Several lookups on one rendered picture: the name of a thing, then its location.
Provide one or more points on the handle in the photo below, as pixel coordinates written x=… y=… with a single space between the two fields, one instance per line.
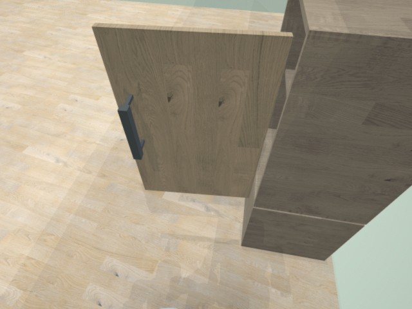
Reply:
x=128 y=124

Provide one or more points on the cupboard door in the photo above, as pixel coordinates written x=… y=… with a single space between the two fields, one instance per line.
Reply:
x=202 y=101

